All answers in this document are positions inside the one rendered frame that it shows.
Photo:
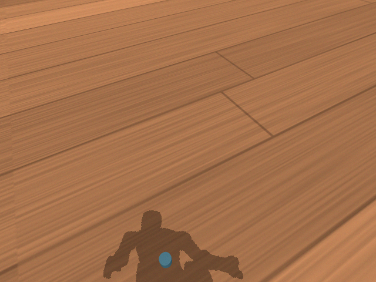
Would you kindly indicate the tin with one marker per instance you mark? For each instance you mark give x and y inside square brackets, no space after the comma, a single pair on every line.
[165,260]

